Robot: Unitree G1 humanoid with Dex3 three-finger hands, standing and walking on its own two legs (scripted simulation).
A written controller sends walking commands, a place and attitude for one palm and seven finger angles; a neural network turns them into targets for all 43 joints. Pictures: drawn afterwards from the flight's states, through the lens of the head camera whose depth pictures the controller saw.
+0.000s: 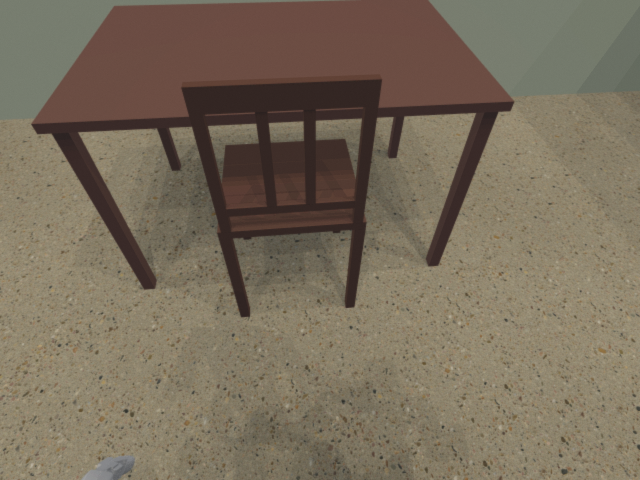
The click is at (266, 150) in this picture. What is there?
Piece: chair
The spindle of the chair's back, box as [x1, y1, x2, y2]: [255, 112, 276, 206]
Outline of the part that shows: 255,112 267,206 276,205 267,112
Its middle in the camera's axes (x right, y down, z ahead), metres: -0.13 -0.18 +0.91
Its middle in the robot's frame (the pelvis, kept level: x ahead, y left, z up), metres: +0.79 +0.17 -0.09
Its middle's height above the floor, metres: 0.68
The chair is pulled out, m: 0.00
